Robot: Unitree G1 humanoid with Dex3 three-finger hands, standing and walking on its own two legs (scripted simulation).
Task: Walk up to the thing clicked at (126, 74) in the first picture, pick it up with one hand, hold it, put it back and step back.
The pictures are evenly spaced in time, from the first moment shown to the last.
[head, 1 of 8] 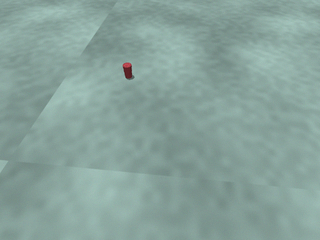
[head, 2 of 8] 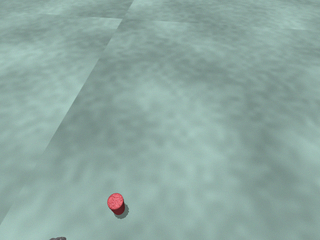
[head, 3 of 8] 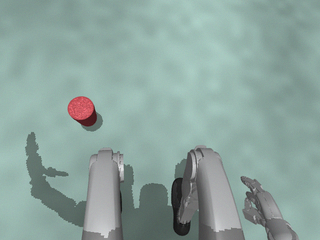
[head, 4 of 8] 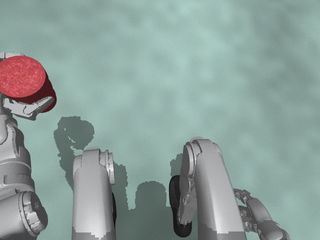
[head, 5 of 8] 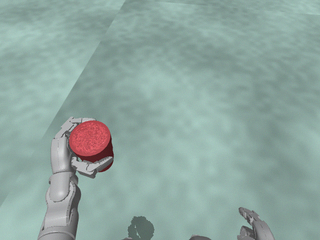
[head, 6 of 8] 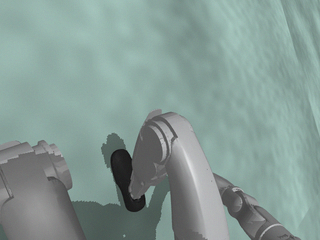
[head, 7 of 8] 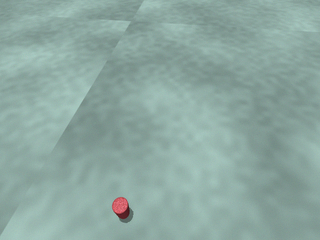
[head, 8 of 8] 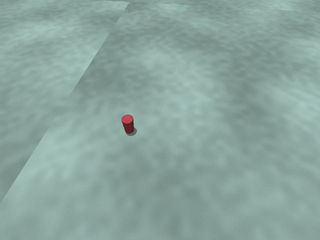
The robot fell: no
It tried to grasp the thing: yes
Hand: left
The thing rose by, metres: 0.70
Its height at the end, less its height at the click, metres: +0.00
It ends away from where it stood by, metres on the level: 0.01
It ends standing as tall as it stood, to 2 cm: yes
